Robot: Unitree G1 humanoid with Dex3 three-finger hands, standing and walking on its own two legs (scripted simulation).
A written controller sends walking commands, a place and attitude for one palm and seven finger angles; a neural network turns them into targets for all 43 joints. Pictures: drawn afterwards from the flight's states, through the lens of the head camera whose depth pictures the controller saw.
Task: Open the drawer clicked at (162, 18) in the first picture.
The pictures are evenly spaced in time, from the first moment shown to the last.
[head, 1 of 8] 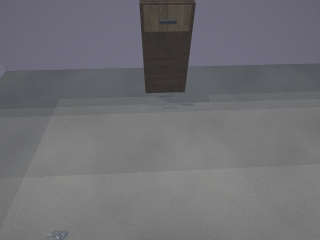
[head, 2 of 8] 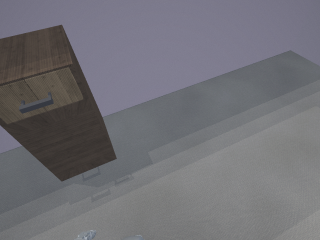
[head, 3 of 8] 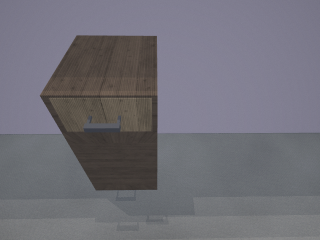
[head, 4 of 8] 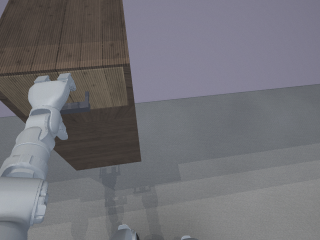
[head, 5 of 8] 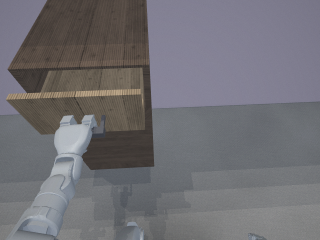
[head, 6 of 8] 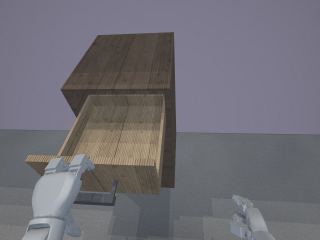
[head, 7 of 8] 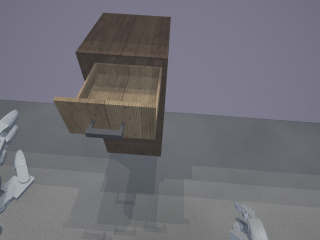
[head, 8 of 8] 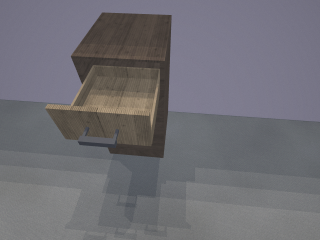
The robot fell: no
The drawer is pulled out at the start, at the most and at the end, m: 0.00 0.30 0.29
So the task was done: yes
